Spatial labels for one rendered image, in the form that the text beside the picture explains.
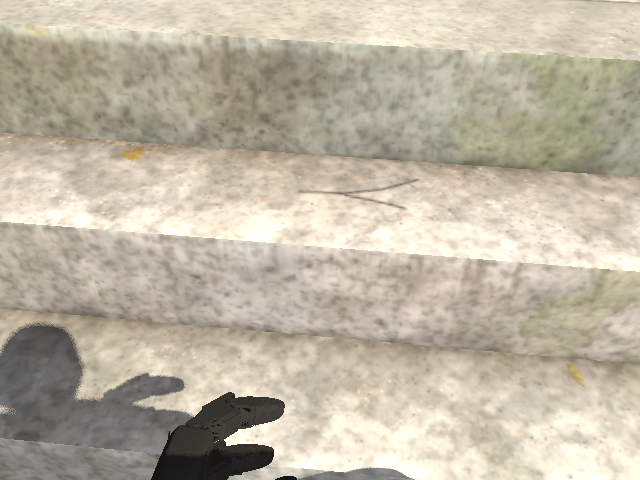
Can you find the robot left hand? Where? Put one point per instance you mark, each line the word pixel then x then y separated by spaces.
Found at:
pixel 191 454

